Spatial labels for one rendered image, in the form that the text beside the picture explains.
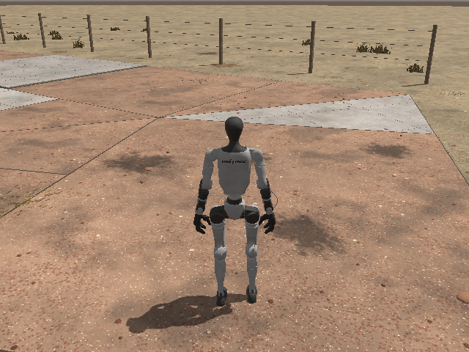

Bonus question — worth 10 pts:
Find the right robot hand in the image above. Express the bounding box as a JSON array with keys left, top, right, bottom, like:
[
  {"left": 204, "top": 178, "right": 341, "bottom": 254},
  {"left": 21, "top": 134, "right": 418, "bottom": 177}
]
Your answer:
[{"left": 259, "top": 213, "right": 276, "bottom": 234}]

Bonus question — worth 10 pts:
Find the left robot hand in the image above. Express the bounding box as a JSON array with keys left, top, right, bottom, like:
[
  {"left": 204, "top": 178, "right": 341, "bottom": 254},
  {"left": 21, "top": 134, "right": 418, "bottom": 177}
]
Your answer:
[{"left": 193, "top": 214, "right": 211, "bottom": 234}]

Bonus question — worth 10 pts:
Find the robot right forearm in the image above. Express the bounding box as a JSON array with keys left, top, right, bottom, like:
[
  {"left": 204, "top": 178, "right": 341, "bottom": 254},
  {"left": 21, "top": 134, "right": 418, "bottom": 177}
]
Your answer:
[{"left": 260, "top": 178, "right": 274, "bottom": 215}]

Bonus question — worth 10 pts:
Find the robot left thigh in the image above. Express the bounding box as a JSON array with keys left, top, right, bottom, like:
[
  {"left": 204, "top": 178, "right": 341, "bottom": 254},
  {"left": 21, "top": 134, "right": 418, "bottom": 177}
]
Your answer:
[{"left": 210, "top": 205, "right": 227, "bottom": 260}]

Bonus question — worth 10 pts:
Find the robot left forearm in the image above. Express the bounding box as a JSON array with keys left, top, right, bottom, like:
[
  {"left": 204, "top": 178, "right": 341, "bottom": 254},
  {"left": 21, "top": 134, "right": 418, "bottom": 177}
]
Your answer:
[{"left": 195, "top": 178, "right": 209, "bottom": 215}]

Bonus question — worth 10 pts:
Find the right robot upper arm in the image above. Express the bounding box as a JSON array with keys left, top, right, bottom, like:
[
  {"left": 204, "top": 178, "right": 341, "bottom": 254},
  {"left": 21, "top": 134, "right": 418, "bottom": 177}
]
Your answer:
[{"left": 249, "top": 148, "right": 268, "bottom": 189}]

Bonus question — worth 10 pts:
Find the robot head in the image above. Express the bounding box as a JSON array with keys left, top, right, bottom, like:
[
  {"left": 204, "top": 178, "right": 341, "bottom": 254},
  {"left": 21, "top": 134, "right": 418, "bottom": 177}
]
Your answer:
[{"left": 221, "top": 117, "right": 247, "bottom": 153}]

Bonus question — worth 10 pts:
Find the left robot upper arm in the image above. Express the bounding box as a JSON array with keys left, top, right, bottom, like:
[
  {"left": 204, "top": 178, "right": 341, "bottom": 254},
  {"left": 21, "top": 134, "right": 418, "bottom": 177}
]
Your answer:
[{"left": 201, "top": 148, "right": 219, "bottom": 190}]

